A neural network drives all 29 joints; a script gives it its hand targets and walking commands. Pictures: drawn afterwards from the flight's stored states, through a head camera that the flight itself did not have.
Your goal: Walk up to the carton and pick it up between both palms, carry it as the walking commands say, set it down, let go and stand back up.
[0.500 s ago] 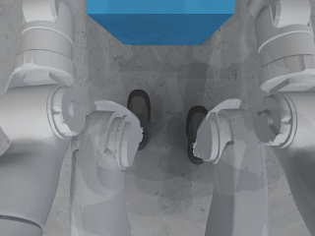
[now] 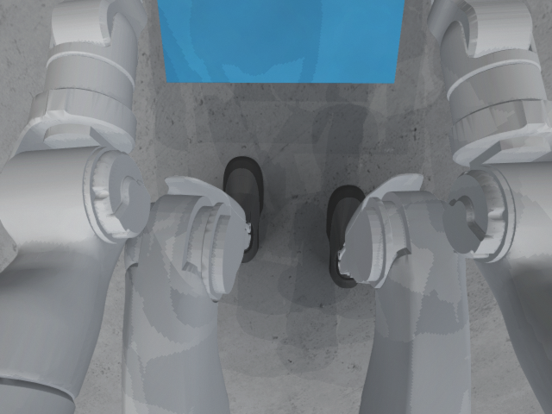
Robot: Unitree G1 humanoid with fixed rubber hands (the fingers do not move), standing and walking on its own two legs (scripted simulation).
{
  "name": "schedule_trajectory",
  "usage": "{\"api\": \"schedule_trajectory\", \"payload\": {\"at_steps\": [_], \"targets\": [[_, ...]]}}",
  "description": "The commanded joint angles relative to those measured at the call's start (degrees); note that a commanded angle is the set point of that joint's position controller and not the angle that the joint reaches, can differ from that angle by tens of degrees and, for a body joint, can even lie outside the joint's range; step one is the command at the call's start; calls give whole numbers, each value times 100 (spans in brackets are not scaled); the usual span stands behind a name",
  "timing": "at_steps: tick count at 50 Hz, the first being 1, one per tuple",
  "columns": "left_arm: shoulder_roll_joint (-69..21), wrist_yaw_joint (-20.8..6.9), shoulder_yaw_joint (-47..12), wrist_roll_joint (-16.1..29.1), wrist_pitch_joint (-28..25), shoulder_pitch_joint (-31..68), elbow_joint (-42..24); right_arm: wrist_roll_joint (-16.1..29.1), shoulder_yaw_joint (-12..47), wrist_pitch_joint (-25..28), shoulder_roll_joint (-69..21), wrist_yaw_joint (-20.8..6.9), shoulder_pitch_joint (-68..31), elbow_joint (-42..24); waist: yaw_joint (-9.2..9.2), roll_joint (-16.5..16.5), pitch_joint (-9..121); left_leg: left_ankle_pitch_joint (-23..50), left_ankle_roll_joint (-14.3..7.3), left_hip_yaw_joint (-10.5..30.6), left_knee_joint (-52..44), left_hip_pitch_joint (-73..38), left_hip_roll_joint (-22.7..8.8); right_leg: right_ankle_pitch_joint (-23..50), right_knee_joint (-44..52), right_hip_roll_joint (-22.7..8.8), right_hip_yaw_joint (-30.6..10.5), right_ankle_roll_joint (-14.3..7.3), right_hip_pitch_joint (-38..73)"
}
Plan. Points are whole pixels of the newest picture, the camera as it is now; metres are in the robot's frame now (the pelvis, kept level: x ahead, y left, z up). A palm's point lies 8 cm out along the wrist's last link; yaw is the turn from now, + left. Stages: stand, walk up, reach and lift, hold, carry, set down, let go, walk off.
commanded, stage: set down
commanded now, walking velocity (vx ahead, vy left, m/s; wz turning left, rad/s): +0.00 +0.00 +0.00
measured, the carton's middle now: out of the picture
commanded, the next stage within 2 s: let go in 1.56 s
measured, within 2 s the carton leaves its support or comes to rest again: neither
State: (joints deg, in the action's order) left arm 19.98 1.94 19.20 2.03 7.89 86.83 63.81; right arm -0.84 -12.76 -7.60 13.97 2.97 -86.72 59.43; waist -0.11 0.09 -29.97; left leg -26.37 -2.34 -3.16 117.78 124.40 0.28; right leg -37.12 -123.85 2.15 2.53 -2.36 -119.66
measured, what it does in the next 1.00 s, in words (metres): rises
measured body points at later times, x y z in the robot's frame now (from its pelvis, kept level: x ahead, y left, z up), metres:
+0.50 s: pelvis +0.00 +0.00 +0.00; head +0.38 +0.00 +0.22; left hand +0.57 +0.20 -0.17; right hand +0.58 -0.16 -0.17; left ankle +0.15 +0.10 -0.36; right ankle +0.10 -0.10 -0.36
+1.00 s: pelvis +0.00 +0.00 +0.08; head +0.35 +0.01 +0.34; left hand +0.58 +0.20 -0.03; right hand +0.58 -0.17 -0.02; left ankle +0.15 +0.10 -0.36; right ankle +0.10 -0.10 -0.36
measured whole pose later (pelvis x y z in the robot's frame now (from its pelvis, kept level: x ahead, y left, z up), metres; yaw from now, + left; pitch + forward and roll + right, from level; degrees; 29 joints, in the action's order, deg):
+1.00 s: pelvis +0.00 +0.00 +0.08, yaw -1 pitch +26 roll +0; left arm 23.3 7.8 12.5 8.1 22.3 83.2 45.3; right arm 11.3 -5.7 -24.7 20.6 10.3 -81.9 39.9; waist -0.1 1.3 -30.0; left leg -26.5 -2.3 -2.2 104.6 104.2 0.8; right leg -35.6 -109.5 2.9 2.0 -2.4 -99.8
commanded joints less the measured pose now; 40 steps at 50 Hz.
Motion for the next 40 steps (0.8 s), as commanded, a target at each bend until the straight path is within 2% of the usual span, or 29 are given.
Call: {"api": "schedule_trajectory", "payload": {"at_steps": [1, 2, 3, 6, 7, 8, 10, 11, 12, 13, 14, 17, 18, 20, 21, 23, 24, 25, 27, 28, 29, 30, 31, 33, 34, 35, 36, 38, 40], "targets": [[641, 379, -705, 454, -676, 1886, -648, 471, 514, 483, 1298, 413, -2050, -680, 18, -82, 7791, 2401, 292, 626, 146, -4531, 280, 2264, 777, 215, -321, 301, 1944], [731, 414, -753, 518, -699, 1791, -509, 600, 630, 501, 1257, 466, -1924, -614, -73, -55, 7994, 2576, 261, 652, 153, -4641, 261, 2458, 679, 180, -327, 327, 2053], [762, 412, -793, 661, -690, 1624, -305, 620, 621, 519, 1432, 510, -1818, -578, -1, -85, 8019, 2529, 267, 633, 190, -4504, 239, 2462, 682, 172, -362, 324, 2051], [1123, 486, -602, 634, -709, 1563, -195, 804, 651, 518, 1596, 572, -1928, -626, -227, 39, 8032, 2395, 201, 587, 157, -4294, 229, 2381, 697, 145, -354, 355, 2056], [1205, 511, -593, 662, -712, 1500, -255, 866, 621, 522, 1707, 585, -1865, -611, -238, 50, 8196, 2413, 177, 652, 124, -4416, 183, 2347, 659, 134, -360, 345, 2055], [1269, 511, -573, 688, -689, 1505, -159, 824, 562, 504, 1791, 595, -1805, -468, -119, 59, 8248, 2345, 201, 615, 135, -4426, 163, 2303, 695, 132, -326, 342, 2107], [1294, 500, -521, 655, -699, 1468, -91, 886, 629, 475, 1728, 579, -1739, -436, -272, 38, 8076, 2219, 145, 615, 129, -4269, 147, 2206, 712, 117, -385, 329, 1938], [1290, 491, -594, 723, -707, 1634, -383, 960, 686, 464, 1750, 550, -1827, -575, -258, 147, 8289, 2325, 137, 595, 126, -4434, 144, 2221, 726, 107, -338, 355, 1969], [1248, 469, -618, 751, -682, 1547, -249, 1051, 805, 440, 1734, 531, -1792, -410, -275, 150, 8254, 2173, 141, 564, 95, -4307, 123, 2156, 812, 102, -389, 335, 2096], [1249, 473, -668, 752, -712, 1638, -633, 1098, 804, 434, 1612, 516, -1821, -579, -348, 44, 8465, 2392, 131, 524, 120, -4452, 145, 2364, 787, 112, -391, 330, 2131], [1408, 491, -574, 719, -710, 1575, -516, 1182, 910, 417, 1561, 506, -1827, -654, -457, 119, 8739, 2341, 117, 498, 130, -4488, 106, 2379, 793, 113, -408, 344, 2348], [1402, 542, -745, 796, -657, 1722, -1398, 1521, 954, 383, 1608, 537, -1992, -1458, -492, -123, 9968, 2854, 101, 498, 71, -5550, 122, 2601, 808, 161, -278, 315, 2553], [1403, 571, -834, 951, -604, 1848, -1898, 1541, 1034, 312, 1692, 588, -1995, -1636, -371, 17, 10720, 3093, 95, 471, 65, -5941, 155, 2807, 860, 174, -274, 326, 3101], [1579, 639, -762, 987, -468, 1815, -2648, 1546, 941, 212, 1791, 707, -2078, -2546, -337, -1, 11800, 3325, 84, 352, -9, -6460, 224, 3029, 988, 247, -174, 316, 3615], [1544, 655, -822, 1094, -341, 1769, -2630, 1562, 935, 136, 1923, 755, -2086, -2662, -291, -67, 12214, 3323, 123, 292, -29, -6667, 246, 3044, 1080, 242, -169, 276, 3899], [1512, 679, -870, 1114, -73, 1539, -2574, 1427, 949, -133, 1819, 801, -1787, -2511, -254, 121, 12082, 3036, 66, 315, -249, -6663, 292, 2735, 1253, 240, -105, 314, 3922], [1543, 672, -869, 1094, 66, 1400, -2439, 1342, 847, -263, 1850, 830, -1680, -2542, -231, 53, 11902, 2792, 62, 270, -348, -6652, 289, 2482, 1367, 242, -85, 323, 3866], [1422, 683, -906, 1058, 195, 1375, -2490, 1300, 825, -383, 1845, 830, -1671, -2541, -306, -25, 11651, 2497, 48, 287, -521, -6620, 295, 2147, 1448, 241, -67, 315, 3695], [1385, 648, -809, 976, 352, 1283, -2418, 1273, 739, -552, 1731, 836, -1500, -2436, -290, 11, 11304, 2031, 51, 285, -754, -6280, 296, 1832, 1672, 219, -107, 273, 3697], [1325, 627, -857, 948, 444, 1310, -2359, 1323, 770, -646, 1669, 831, -1574, -2419, -339, -148, 11219, 1870, 77, 235, -860, -6336, 298, 1686, 1787, 219, -120, 255, 3650], [1373, 642, -840, 945, 484, 1354, -2312, 1235, 613, -664, 1730, 829, -1543, -2358, -258, -88, 10831, 1533, 23, 337, -970, -6086, 266, 1440, 1758, 215, -73, 234, 3442], [1377, 630, -791, 900, 511, 1316, -2358, 1343, 684, -714, 1561, 799, -1649, -2446, -448, -155, 10738, 1390, 29, 306, -1096, -6094, 271, 1336, 1860, 192, -121, 239, 3432], [1351, 643, -737, 885, 517, 1494, -2635, 1249, 555, -729, 1713, 805, -1765, -2646, -373, -128, 10839, 1482, 49, 285, -1144, -6074, 294, 1430, 1967, 221, -158, 213, 3542], [1373, 640, -718, 906, 688, 1482, -2345, 1211, 507, -871, 1751, 798, -1743, -2446, -316, -39, 10734, 1111, 56, 257, -1356, -6040, 299, 1133, 2171, 227, -91, 211, 3704], [1532, 650, -682, 813, 749, 1646, -2465, 1221, 521, -934, 1767, 808, -1927, -2654, -408, -83, 10946, 1161, 53, 224, -1397, -6160, 302, 1169, 2267, 235, -120, 220, 3808], [1505, 638, -705, 810, 806, 1739, -2478, 1252, 540, -1000, 1654, 790, -1900, -2404, -401, -96, 10805, 963, 36, 259, -1479, -6222, 292, 964, 2326, 219, -111, 216, 3662], [1443, 616, -782, 894, 875, 1760, -2604, 1221, 529, -1038, 1773, 769, -1969, -2594, -301, -113, 11024, 936, 72, 302, -1589, -6344, 278, 1022, 2351, 246, -71, 196, 3889], [1577, 658, -620, 875, 990, 1859, -3169, 1264, 579, -1181, 1824, 806, -2055, -3004, -464, 1, 11725, 1413, 36, 211, -1660, -6697, 338, 1368, 2539, 281, -167, 203, 4363], [1703, 704, -621, 827, 1100, 1846, -3442, 1222, 518, -1282, 1944, 850, -1931, -3197, -427, -5, 12260, 1552, 39, 226, -1864, -7071, 354, 1489, 2665, 333, -105, 216, 4570]]}}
